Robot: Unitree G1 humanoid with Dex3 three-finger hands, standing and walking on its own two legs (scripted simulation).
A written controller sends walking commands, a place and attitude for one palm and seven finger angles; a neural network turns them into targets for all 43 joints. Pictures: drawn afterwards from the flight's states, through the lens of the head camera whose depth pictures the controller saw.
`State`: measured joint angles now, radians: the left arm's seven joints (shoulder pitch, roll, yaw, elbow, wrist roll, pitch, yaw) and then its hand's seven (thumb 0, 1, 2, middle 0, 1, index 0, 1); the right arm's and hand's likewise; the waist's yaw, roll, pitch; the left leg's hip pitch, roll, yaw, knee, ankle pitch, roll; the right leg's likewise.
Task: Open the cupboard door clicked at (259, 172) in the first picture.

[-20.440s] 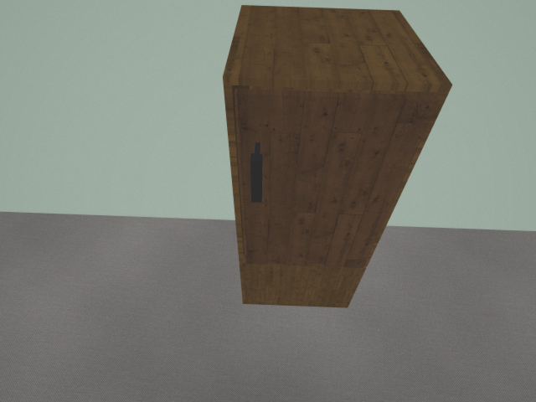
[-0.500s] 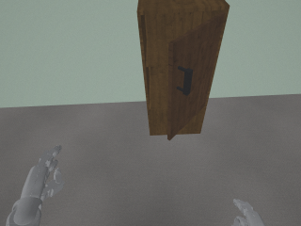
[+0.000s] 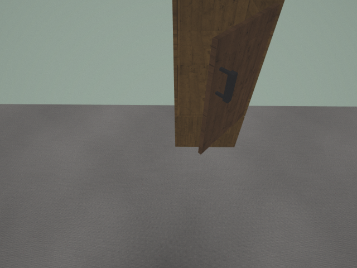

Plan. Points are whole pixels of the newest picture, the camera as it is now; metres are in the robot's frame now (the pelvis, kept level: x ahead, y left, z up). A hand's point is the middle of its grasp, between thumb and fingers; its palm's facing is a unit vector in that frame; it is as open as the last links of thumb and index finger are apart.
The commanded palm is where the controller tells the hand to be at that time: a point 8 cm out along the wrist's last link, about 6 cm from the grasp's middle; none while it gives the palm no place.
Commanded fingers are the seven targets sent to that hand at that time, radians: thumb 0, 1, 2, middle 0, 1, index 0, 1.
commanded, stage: let the arm hang, fingers relaxed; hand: left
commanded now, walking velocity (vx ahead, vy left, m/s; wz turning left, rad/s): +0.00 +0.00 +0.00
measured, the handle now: (224, 84) +0.69 -0.12 -0.01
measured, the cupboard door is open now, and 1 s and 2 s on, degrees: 46 46 46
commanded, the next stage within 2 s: look to check the result in 0.48 s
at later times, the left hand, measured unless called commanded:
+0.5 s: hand out of the picture +0.00 +0.15 -0.18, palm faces +0.03 -0.99 -0.16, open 7.3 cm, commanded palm none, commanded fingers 0.00 0.90 0.90 -0.20 -0.30 -0.20 -0.30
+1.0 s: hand out of the picture -0.01 +0.15 -0.17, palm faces +0.04 -0.98 -0.19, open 7.3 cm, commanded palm none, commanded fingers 0.00 0.90 0.90 -0.20 -0.30 -0.20 -0.30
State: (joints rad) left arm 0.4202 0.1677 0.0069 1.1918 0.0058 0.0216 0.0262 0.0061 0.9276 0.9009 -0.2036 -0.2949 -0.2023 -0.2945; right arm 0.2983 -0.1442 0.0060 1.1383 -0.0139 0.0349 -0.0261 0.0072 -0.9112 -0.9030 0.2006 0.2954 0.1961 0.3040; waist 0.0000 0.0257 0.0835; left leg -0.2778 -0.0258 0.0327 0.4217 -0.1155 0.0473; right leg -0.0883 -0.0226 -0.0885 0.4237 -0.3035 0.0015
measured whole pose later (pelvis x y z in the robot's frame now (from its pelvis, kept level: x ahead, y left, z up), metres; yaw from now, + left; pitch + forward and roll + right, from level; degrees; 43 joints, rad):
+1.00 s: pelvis +0.02 -0.02 +0.00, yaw +0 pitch -2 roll +0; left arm 0.33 0.12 0.01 1.15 0.00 -0.01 0.04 0.00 0.91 0.90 -0.20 -0.29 -0.20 -0.29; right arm 0.25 -0.14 0.00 1.15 -0.01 0.01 -0.03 0.01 -0.92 -0.90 0.20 0.30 0.20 0.30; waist -0.01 0.01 0.07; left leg -0.25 -0.02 0.03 0.43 -0.16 0.03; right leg -0.05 -0.01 -0.09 0.41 -0.33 -0.01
